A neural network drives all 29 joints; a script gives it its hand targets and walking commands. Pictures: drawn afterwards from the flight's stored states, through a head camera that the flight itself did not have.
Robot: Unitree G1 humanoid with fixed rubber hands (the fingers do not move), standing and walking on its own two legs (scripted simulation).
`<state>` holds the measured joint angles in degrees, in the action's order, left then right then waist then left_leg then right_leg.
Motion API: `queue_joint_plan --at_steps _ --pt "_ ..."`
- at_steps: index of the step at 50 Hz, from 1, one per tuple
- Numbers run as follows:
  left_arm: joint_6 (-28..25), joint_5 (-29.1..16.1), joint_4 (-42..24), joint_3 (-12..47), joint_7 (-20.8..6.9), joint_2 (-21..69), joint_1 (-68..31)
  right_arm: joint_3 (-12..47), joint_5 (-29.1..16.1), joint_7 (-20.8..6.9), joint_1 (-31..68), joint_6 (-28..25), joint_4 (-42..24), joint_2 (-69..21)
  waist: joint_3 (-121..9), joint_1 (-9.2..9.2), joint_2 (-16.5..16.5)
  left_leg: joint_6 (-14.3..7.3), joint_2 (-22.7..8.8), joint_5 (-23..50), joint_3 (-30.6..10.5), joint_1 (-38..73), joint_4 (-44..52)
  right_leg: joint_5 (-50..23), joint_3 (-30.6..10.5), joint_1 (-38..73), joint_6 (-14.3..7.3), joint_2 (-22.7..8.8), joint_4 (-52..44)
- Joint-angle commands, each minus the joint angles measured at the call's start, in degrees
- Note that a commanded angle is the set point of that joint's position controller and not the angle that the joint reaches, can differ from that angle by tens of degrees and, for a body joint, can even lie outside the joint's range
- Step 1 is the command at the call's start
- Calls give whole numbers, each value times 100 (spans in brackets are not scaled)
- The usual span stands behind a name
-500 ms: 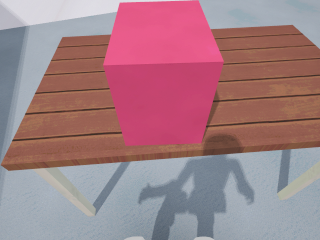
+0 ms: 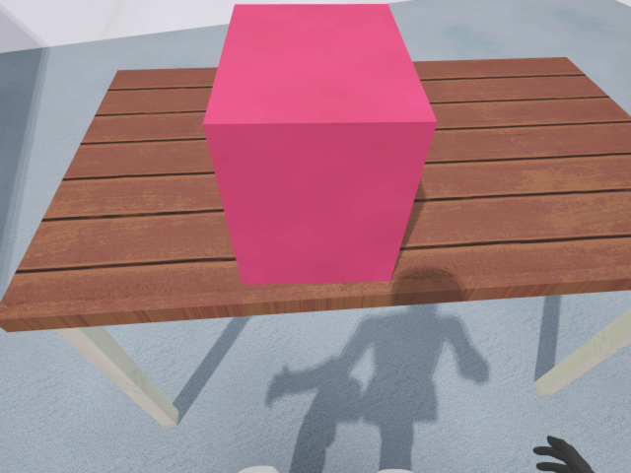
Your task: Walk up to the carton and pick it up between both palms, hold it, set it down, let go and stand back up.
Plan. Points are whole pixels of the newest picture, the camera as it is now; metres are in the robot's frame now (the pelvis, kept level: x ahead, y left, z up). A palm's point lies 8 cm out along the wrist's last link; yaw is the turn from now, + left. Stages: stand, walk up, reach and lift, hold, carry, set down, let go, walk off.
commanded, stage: walk up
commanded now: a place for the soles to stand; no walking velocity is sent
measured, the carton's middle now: (314, 146) +0.54 +0.02 +0.12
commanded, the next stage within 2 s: reach and lift in 0.52 s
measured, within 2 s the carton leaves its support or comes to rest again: neither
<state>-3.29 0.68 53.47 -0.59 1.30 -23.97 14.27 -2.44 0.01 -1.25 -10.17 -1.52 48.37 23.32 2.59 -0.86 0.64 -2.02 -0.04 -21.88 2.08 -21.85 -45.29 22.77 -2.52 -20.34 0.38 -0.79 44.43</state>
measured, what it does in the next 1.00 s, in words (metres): stands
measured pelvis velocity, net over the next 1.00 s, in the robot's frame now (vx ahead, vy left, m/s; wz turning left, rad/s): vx -0.02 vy -0.01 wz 0.00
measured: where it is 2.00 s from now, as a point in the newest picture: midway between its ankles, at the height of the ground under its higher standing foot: outside the picture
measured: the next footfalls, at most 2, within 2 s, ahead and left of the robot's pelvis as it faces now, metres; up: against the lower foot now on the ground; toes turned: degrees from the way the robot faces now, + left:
none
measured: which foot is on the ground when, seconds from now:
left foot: down 0.00-1.00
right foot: down 0.00-1.00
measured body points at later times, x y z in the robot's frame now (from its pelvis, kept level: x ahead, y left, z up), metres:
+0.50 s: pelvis +0.00 -0.01 +0.00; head +0.01 +0.00 +0.45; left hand +0.08 +0.31 -0.11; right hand +0.11 -0.33 -0.09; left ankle +0.03 +0.10 -0.71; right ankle +0.02 -0.15 -0.71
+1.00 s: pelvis -0.02 -0.01 +0.01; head +0.03 +0.00 +0.46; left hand +0.18 +0.27 -0.06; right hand +0.13 -0.31 -0.06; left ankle +0.03 +0.10 -0.71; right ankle +0.02 -0.15 -0.71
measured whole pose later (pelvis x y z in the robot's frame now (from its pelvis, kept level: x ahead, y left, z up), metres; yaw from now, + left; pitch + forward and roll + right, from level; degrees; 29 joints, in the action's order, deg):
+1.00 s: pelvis -0.02 -0.01 +0.01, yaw +0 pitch -1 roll +0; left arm 21.9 0.2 21.1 -0.6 1.9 -23.6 7.0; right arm -4.8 0.0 -3.1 -10.4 -11.6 42.4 19.3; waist 6.9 -0.6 2.9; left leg -0.7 -0.3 -16.7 1.9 -20.6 -38.6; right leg 18.3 -2.4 -20.0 0.4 -0.6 39.6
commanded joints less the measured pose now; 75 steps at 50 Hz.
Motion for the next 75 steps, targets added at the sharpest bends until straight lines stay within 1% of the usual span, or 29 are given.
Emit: queue_joint_plan --at_steps 1,2,3,4,5,7,9,11,12,14,16,18,20,23,24,26,27,28,30,33,37,40,45,49,58,64,70,72,75 --pt "-126 33 -260 -260 19 -1218 -315 -160 32 84 390 -137 -48 1191 -327 235 -365 -415 -980 444 -1477 104 1577 -483 -458 467 -470 -265 -1178" --pt "-154 58 -252 -278 19 -1315 -349 -139 9 77 419 -121 -75 1080 -330 185 -92 -214 -683 557 -1153 100 1296 -566 -889 446 -597 -447 -1457" --pt "-111 96 -335 -285 -27 -1335 -590 -157 -48 106 256 -176 2 1100 -331 36 249 -122 -554 491 -1000 310 1263 -667 -1054 231 -697 -534 -1511" --pt "-81 74 -352 -266 -50 -1289 -755 -175 -49 116 147 -197 65 1147 -356 -34 175 -129 -528 298 -1021 569 1396 -655 -984 19 -695 -506 -1394" --pt "-51 49 -374 -245 -66 -1214 -828 -193 -32 125 80 -221 108 1220 -353 -54 -12 -202 -640 163 -1241 725 1606 -749 -797 -124 -609 -406 -1179" --pt "24 25 -294 -219 -75 -1048 -672 -225 15 148 21 -258 147 1387 -403 18 -390 -550 -1173 -193 -2016 835 2026 -519 -278 -284 -400 -163 -600" --pt "44 39 -243 -245 -67 -1057 -528 -236 31 149 130 -263 121 1451 -270 115 -371 -724 -1415 -122 -2178 631 2051 -17 -105 -209 -365 -159 -660" --pt "-7 58 -237 -275 -76 -1102 -434 -193 27 141 287 -248 90 1336 -283 187 -243 -518 -1168 219 -1768 300 1793 -405 -332 220 -441 -217 -1038" --pt "-29 73 -254 -291 -80 -1185 -451 -162 3 140 282 -245 76 1246 -330 173 -89 -349 -931 362 -1475 213 1571 -601 -618 347 -535 -326 -1276" --pt "-51 73 -323 -295 -87 -1277 -678 -154 -25 139 233 -235 102 1145 -344 38 175 -123 -523 522 -979 429 1296 -710 -1051 150 -688 -524 -1520" --pt "-20 34 -360 -252 -94 -1205 -805 -169 -21 141 79 -250 166 1201 -416 -27 59 -180 -568 465 -1116 750 1470 -831 -890 -61 -630 -450 -1278" --pt "18 20 -333 -236 -95 -1103 -763 -180 10 155 61 -269 176 1297 -409 23 -132 -404 -896 327 -1616 776 1719 -863 -550 -137 -480 -281 -921" --pt "37 21 -274 -245 -91 -1069 -645 -188 24 164 160 -276 161 1382 -420 111 -226 -574 -1123 267 -1847 612 1784 -608 -336 2 -408 -189 -770" --pt "12 48 -272 -275 -96 -1138 -581 -157 14 160 254 -262 108 1275 -379 150 -79 -372 -895 422 -1501 330 1562 -667 -611 248 -529 -301 -1151" --pt "-3 62 -298 -277 -96 -1187 -647 -144 -4 157 246 -255 108 1213 -338 105 38 -259 -720 477 -1284 316 1430 -640 -832 211 -605 -389 -1333" --pt "-9 55 -340 -279 -98 -1230 -788 -144 -9 149 184 -250 146 1183 -338 24 124 -187 -562 509 -1073 472 1366 -626 -936 81 -655 -449 -1415" --pt "1300 9 -2032 -264 104 -1022 -2799 -873 685 -94 1848 -1145 1272 303 322 -14 -712 510 -199 -458 346 -484 1043 256 685 -821 -255 -9 -224" --pt "1942 106 -2200 -231 213 -666 -2332 -909 680 -281 1426 -1334 1340 649 374 -84 -646 296 -427 -635 35 -443 1104 237 819 -599 -349 191 19" --pt "2401 221 -2541 -341 175 -611 -2146 -995 604 -307 1435 -1349 991 891 79 3 -237 201 -464 -424 266 -317 1052 -70 866 -147 -353 118 -180" --pt "2641 237 -2987 -479 106 -637 -1647 -1018 423 -233 966 -1303 276 968 -396 103 219 274 -315 240 342 680 960 -901 775 -200 -292 111 -638" --pt "2678 315 -3124 -550 75 -552 -964 -929 150 -215 453 -1300 -433 944 -798 315 251 343 -228 1162 188 1232 1148 -1820 716 439 -265 232 -1069" --pt "2618 273 -3280 -605 70 -461 -770 -833 -1 -224 283 -1275 -750 847 -887 388 292 345 -181 1576 105 1376 1312 -2012 660 573 -249 271 -1290" --pt "2406 54 -3896 -598 118 -365 -598 -686 -226 -250 76 -1253 -1317 725 -1290 411 10 374 -121 2180 85 1776 1545 -2237 578 748 -245 329 -1569" --pt "2284 -71 -4171 -582 138 -298 -356 -612 -332 -263 -243 -1146 -1844 610 -1417 438 -157 308 -79 2013 171 1832 1959 -2012 478 1043 -250 386 -1880" --pt "1912 -254 -4325 -779 130 -245 -374 -436 -413 -238 -513 -684 -3046 338 -1087 466 -337 -223 -233 146 332 125 3233 -1444 281 2670 12 499 -1985" --pt "1654 -458 -4491 -921 48 -305 -428 -326 -519 -136 -613 -400 -3850 166 -1055 522 -298 -415 -260 -11 465 -610 3394 -1174 165 3334 105 551 -1913" --pt "1565 -836 -4708 -994 -70 -467 -513 -148 -667 14 -634 23 -4788 -136 -924 592 156 -443 -135 40 523 -347 3210 -432 -18 3002 99 392 -2236" --pt "1617 -975 -4824 -1021 -106 -552 -560 -64 -769 102 -681 188 -5107 -272 -828 607 465 -362 48 296 525 244 2909 22 -168 2356 -26 162 -2563" --pt "1787 -1196 -5174 -1082 -161 -759 -729 -14 -896 232 -772 471 -5710 -482 -711 618 942 -93 485 968 503 1998 2306 1047 -406 442 -342 -415 -3343"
